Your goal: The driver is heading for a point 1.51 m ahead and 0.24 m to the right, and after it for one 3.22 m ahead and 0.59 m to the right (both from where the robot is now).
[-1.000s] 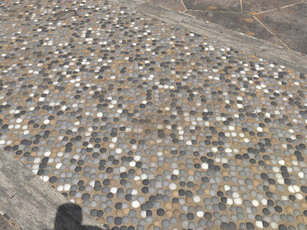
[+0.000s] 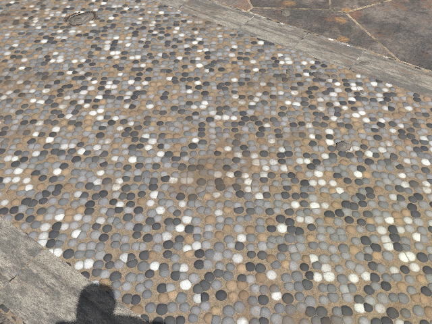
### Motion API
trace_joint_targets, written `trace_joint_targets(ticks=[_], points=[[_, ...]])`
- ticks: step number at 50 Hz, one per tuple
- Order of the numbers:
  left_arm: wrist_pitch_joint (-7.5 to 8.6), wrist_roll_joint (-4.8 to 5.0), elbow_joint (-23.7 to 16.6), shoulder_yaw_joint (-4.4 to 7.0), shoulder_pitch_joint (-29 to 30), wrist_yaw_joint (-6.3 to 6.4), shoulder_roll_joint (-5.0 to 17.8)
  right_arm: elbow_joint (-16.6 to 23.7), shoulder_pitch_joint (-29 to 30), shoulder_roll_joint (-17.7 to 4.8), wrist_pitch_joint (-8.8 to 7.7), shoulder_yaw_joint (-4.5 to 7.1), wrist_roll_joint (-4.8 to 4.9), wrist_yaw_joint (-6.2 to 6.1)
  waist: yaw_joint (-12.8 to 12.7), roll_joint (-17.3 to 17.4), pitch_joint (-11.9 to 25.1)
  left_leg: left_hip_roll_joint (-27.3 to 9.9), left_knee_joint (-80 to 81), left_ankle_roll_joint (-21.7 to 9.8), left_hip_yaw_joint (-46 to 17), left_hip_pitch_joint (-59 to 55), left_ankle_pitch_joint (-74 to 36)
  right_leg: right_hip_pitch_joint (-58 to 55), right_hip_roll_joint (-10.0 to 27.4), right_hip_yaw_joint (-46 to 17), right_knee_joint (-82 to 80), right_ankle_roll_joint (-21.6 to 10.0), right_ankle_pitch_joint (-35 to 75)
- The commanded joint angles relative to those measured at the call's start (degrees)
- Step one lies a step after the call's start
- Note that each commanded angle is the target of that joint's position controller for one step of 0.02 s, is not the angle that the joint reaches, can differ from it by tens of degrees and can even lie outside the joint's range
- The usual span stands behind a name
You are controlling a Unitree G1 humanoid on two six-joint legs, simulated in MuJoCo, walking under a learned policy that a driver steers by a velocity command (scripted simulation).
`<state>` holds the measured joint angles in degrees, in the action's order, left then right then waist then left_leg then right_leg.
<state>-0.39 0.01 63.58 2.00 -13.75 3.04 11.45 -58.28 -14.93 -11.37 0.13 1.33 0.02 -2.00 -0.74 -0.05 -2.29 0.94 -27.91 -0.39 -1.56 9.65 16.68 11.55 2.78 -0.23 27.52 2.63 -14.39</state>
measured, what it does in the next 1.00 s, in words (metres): walks ahead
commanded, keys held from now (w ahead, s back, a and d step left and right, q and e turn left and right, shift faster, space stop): no key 0.42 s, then w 0.44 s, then no key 0.14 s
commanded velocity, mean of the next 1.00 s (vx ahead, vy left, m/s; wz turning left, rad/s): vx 0.16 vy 0.00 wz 0.00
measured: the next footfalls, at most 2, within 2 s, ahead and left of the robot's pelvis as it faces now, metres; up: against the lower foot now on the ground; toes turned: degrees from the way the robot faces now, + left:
left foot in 1.08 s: +0.39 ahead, +0.07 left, +0.00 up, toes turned +1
right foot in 1.42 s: +0.36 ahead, -0.15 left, +0.00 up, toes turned -1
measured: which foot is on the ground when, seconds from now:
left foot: down 0.00-0.66, up 0.68-1.00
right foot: down 0.00-1.00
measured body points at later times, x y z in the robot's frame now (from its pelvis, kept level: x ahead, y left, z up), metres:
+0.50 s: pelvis +0.00 +0.00 +0.00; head +0.01 +0.00 +0.45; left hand -0.01 +0.23 -0.16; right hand +0.00 -0.24 -0.16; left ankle -0.02 +0.12 -0.74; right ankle +0.00 -0.15 -0.74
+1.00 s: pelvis +0.16 -0.04 +0.00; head +0.19 -0.05 +0.45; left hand +0.04 +0.19 -0.13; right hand +0.36 -0.26 -0.12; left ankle +0.33 +0.10 -0.70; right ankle +0.01 -0.13 -0.74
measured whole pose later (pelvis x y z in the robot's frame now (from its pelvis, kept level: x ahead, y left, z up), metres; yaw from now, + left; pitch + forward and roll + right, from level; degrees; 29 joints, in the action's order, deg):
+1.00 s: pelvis +0.16 -0.04 +0.00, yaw +0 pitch +2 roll +0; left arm 4.2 -0.3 62.4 0.1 -30.0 1.2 9.3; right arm -51.7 -0.2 -13.5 -4.8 2.1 1.6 1.5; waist -5.0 1.8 -1.7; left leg -2.9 -37.4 -1.9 2.1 36.2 1.2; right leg -5.8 -1.3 2.2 11.7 -1.8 -19.1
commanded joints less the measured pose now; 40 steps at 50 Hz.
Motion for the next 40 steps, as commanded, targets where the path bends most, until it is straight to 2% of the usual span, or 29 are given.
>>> trace_joint_targets(ticks=[1,21,22,23,25,26,28,29,30,31,32,33,34,35,36,37,38,39,40], points=[[0.30,0.01,-0.7,0.72,-2.7,0.18,5.5,0.8,-2.3,-5.5,-0.40,0.82,0.03,-0.15,0.1,0.2,-0.9,-1.5,5.9,-1.0,-1.1,3.4,-9.2,-0.8,-0.6,0.9,-3.6,-0.8,6.8],[0.33,0.13,0.5,-0.03,-5.7,0.16,4.0,-2.5,-4.6,-4.2,-0.32,-0.04,0.14,-0.22,0.3,0.0,-1.5,-1.3,5.9,-0.7,-0.5,4.0,-8.4,0.0,-1.0,1.0,-3.6,-1.2,6.3],[0.27,0.14,1.1,-0.18,-6.8,0.20,3.3,-3.1,-5.7,-3.8,-0.24,-0.15,0.13,-0.29,0.4,0.3,-0.1,-0.8,6.3,-0.9,0.0,3.5,-2.3,-0.5,-1.8,1.9,-3.3,-1.4,1.2],[0.18,0.48,1.2,-0.08,-7.0,0.31,3.4,-3.2,-5.9,-4.6,-0.05,0.16,0.49,-0.49,0.5,0.9,-0.7,-0.2,6.4,-1.7,0.0,4.4,8.1,0.6,-3.3,3.4,-1.5,-1.9,-7.0],[0.55,0.73,0.1,0.17,-5.9,0.45,3.9,-2.4,-6.1,-6.8,-0.12,0.93,1.08,-0.72,1.1,2.8,-5.2,-2.6,8.6,-4.5,-4.0,8.8,26.6,6.7,-4.2,4.0,2.1,-3.4,-20.5],[1.23,0.74,-0.7,0.02,-4.8,0.25,3.2,-2.3,-7.1,-7.6,-0.61,1.23,1.32,-0.61,1.7,4.5,-7.1,-5.5,10.5,-6.2,-8.2,9.1,30.5,9.9,-4.1,3.9,4.7,-3.9,-20.5],[3.21,0.88,-2.1,-0.48,-3.7,-0.79,0.8,-2.6,-10.0,-10.4,-1.83,2.37,1.83,-0.19,2.8,11.0,-7.2,-14.1,16.1,-11.0,-20.6,6.0,33.7,14.3,-4.0,4.9,14.7,-4.3,-12.2],[4.11,1.14,-2.7,-0.44,-3.1,-1.39,1.0,-2.3,-9.6,-10.6,-2.23,2.60,1.90,-0.09,2.5,11.4,-8.0,-17.0,17.9,-13.0,-25.0,7.9,32.8,14.2,-2.4,3.0,18.0,-5.5,-11.2],[4.85,1.60,-3.0,-0.34,-3.6,-1.93,1.2,-1.4,-7.3,-10.0,-2.59,2.45,1.75,0.05,1.1,10.7,-8.6,-17.5,18.0,-13.1,-25.0,9.4,30.5,13.1,-1.6,2.2,17.1,-6.7,-12.5],[5.42,1.94,-2.5,-0.39,-6.1,-2.27,0.7,-0.2,-4.1,-9.6,-2.76,2.32,2.08,0.25,-1.2,10.3,-8.8,-16.1,16.4,-11.7,-21.8,11.6,27.8,8.6,-1.4,2.5,10.5,-8.0,-12.8],[5.78,1.95,-0.7,-0.10,-11.2,-2.37,0.8,1.0,-0.3,-9.1,-2.69,2.14,2.55,0.44,-4.2,8.5,-8.5,-12.4,12.8,-9.1,-16.1,16.2,23.6,-1.2,-2.4,3.4,0.9,-8.7,-9.3],[5.83,1.27,1.5,0.70,-16.3,-2.33,2.7,2.1,1.8,-8.0,-2.89,1.91,2.49,0.53,-5.6,3.6,-7.1,-7.6,4.3,-6.5,-9.5,20.1,15.3,-9.4,-2.0,0.5,-2.7,-8.0,-5.1],[5.92,1.08,2.9,2.28,-24.4,-2.20,8.0,3.2,2.9,-4.3,-3.60,0.92,1.89,0.80,-7.8,-10.3,-2.8,-0.7,-16.3,-2.5,1.2,27.0,7.4,-18.1,8.4,-16.4,-11.1,-11.1,-10.9],[6.67,0.68,3.0,3.20,-29.3,-3.18,13.6,5.5,3.5,-3.3,-4.87,0.75,2.08,0.56,-8.1,-19.8,-1.1,2.7,-30.4,-2.0,1.2,36.1,14.5,-20.8,19.8,-39.9,-19.4,-18.2,-16.3],[7.44,-0.04,1.6,1.79,-23.6,-3.19,9.4,5.3,3.5,-5.2,-5.68,1.19,2.79,0.81,-4.6,-10.7,-4.4,-1.4,-40.1,-3.1,-3.3,39.6,12.3,-17.8,21.1,-40.7,-19.3,-18.9,-16.9],[7.81,0.23,-0.2,1.05,-19.0,-3.31,6.7,4.7,2.4,-5.0,-6.23,1.11,3.04,1.46,-2.7,-6.7,-6.4,-3.7,-43.0,-4.3,-3.9,41.5,6.2,-16.4,18.5,-33.1,-18.8,-16.9,-14.3],[7.78,0.46,-1.3,0.70,-16.0,-3.66,6.1,4.1,1.9,-5.2,-6.64,1.34,2.52,1.76,-1.6,-4.7,-5.9,-5.4,-41.8,-4.9,-2.8,41.2,1.1,-15.9,15.5,-26.2,-19.2,-14.9,-10.0],[7.46,0.54,-1.9,0.25,-14.8,-3.85,5.1,4.2,3.1,-6.7,-6.89,2.05,1.94,1.93,-1.3,-4.0,-6.1,-6.7,-38.7,-4.9,-2.1,40.8,-2.5,-15.9,13.6,-20.5,-19.5,-13.1,-2.2],[6.91,0.28,-1.7,-0.37,-15.7,-3.79,3.2,4.3,4.2,-7.2,-6.84,2.49,1.60,2.30,-1.5,-4.6,-5.3,-7.4,-36.2,-4.5,-0.8,38.6,-4.7,-15.6,11.1,-15.1,-19.6,-11.7,5.2]])
Over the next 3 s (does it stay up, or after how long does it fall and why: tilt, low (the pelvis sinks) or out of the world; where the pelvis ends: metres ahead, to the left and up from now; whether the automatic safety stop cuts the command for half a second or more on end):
stays up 0.70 -0.06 0.00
